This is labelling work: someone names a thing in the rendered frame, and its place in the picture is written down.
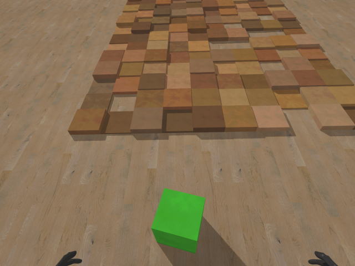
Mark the carton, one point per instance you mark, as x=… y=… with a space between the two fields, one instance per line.
x=178 y=220

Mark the robot right hand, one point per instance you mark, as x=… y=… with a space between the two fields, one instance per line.
x=325 y=260

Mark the robot left hand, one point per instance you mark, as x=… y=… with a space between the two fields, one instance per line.
x=67 y=259

